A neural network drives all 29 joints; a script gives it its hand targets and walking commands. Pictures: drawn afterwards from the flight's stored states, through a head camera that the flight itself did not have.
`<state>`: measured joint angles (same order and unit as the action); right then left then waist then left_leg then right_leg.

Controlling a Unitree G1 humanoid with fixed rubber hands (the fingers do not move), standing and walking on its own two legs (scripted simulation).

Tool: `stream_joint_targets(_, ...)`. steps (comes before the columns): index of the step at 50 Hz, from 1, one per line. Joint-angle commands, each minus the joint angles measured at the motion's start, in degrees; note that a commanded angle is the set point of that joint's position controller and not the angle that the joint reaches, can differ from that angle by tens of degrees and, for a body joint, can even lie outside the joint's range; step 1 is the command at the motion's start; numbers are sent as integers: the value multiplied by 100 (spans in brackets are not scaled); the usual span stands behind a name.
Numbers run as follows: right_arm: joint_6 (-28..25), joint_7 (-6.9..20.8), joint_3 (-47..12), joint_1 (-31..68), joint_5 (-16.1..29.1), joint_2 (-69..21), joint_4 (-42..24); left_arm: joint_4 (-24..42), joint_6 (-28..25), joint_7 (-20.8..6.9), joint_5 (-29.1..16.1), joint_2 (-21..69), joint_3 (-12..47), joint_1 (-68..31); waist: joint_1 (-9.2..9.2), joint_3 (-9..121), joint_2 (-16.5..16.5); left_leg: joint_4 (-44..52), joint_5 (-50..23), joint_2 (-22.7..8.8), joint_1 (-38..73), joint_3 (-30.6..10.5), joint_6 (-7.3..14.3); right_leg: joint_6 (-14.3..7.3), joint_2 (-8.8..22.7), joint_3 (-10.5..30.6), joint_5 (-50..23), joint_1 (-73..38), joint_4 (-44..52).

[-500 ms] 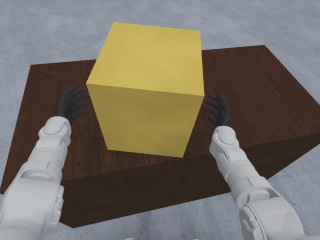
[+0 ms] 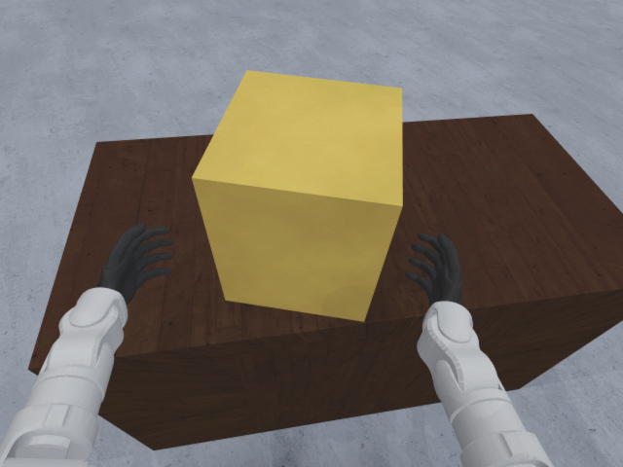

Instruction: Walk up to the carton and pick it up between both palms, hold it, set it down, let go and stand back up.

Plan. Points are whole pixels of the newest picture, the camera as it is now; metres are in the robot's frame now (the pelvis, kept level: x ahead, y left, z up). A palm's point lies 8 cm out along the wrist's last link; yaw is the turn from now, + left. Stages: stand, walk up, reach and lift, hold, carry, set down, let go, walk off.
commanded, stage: set down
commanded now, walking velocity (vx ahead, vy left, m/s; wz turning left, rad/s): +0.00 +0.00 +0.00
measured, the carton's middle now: (307, 201) +0.49 +0.00 +0.03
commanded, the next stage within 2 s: none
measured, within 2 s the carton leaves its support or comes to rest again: neither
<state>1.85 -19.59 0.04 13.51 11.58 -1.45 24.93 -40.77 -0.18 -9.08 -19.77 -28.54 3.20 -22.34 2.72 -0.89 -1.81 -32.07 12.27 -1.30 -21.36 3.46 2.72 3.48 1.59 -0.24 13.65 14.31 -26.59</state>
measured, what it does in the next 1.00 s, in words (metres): stands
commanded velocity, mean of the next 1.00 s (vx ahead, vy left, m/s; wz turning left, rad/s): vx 0.00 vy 0.00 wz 0.00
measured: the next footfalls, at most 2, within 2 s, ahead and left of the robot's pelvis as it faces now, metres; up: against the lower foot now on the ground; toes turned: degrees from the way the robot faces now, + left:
none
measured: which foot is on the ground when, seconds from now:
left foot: down 0.00-1.00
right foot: down 0.00-1.00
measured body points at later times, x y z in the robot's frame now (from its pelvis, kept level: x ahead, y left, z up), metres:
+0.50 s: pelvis +0.02 -0.02 +0.01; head +0.04 +0.02 +0.45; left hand +0.29 +0.26 +0.02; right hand +0.23 -0.18 +0.03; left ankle +0.05 +0.08 -0.73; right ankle +0.00 -0.16 -0.73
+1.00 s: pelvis +0.01 +0.00 +0.00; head +0.01 +0.04 +0.45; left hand +0.19 +0.29 +0.02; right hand +0.19 -0.16 +0.03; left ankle +0.05 +0.08 -0.73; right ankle +0.00 -0.16 -0.73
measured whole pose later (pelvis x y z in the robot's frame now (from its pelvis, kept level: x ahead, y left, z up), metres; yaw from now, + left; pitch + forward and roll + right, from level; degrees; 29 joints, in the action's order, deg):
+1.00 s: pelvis +0.01 +0.00 +0.00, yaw +0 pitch -9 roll -2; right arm 3.2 -19.6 -5.7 -29.1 9.0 -3.6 -9.6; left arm -3.4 -2.3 -10.8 -22.6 -33.6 -0.9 19.6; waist -5.2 -8.7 -2.5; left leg -29.4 13.5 -1.2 -7.4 3.5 2.4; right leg 2.0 1.3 0.5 14.2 0.1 -22.7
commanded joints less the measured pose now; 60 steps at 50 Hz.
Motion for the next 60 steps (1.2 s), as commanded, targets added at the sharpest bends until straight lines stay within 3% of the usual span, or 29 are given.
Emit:
stream_joint_targets(1, -281, -58, -13, 914, -89, 347, -1847, 1755, -240, -62, -72, -1271, -591, -1633, -8, 2119, 1059, 529, -1334, -130, 2132, -245, -453, -401, -248, -127, -842, 53, 455)
stream_joint_targets(9, -110, -141, -316, -207, -102, 153, -2828, 2191, -222, -206, -257, -1415, -786, -681, -126, 1566, 658, 631, -1165, -97, 1975, -164, -239, -348, -147, 47, -915, -247, 568)
stream_joint_targets(11, -124, -149, -407, -553, -83, 90, -3058, 2423, -258, -207, -252, -1441, -848, -411, -151, 1491, 667, 638, -1219, -109, 2027, -163, -229, -360, -137, 58, -928, -240, 597)
stream_joint_targets(12, -144, -151, -540, -894, -51, 37, -3152, 2582, -272, -209, -194, -1423, -959, -105, -265, 1404, 679, 653, -1320, -100, 2098, -158, -223, -350, -118, 70, -1002, -287, 627)
stream_joint_targets(23, -348, -200, -743, -2571, -64, 112, -3987, 3626, -296, -245, -83, -1531, -1188, 1456, -459, 953, 923, 646, -1606, -93, 2280, -208, -297, -369, -14, 162, -1275, -282, 782)
stream_joint_targets(37, -406, -91, -729, -4048, -216, 85, -4510, 4607, -493, -173, -345, -1606, -1107, 3092, -624, 182, 1036, 843, -1133, -259, 2138, -374, -320, -569, 11, 166, -419, -377, 913)
stream_joint_targets(40, -402, -62, -655, -4202, -240, 71, -4580, 4865, -507, -162, -333, -1565, -1095, 3371, -624, 72, 1128, 920, -1062, -310, 2040, -411, -361, -605, 7, 162, -332, -528, 924)
stream_joint_targets(45, -247, -14, -495, -4072, -303, 15, -4670, 4868, -520, -175, -342, -1566, -1003, 3471, -587, -291, 1111, 1178, -244, -433, 1559, -535, -272, -628, -12, 181, 69, -830, 828)
stream_joint_targets(49, -65, 45, -390, -3917, -368, 67, -4549, 4649, -538, -139, -352, -1565, -966, 3336, -516, -472, 1186, 1464, 485, -557, 1009, -635, -87, -558, -59, 193, 165, -1308, 614)
stream_joint_targets(60, 197, 280, -225, -3260, -354, 277, -3966, 4080, -384, 33, -187, -1305, -784, 2823, -550, -382, 1201, 1715, 1244, -643, 501, -615, -49, -519, -26, 185, 531, -1628, 466)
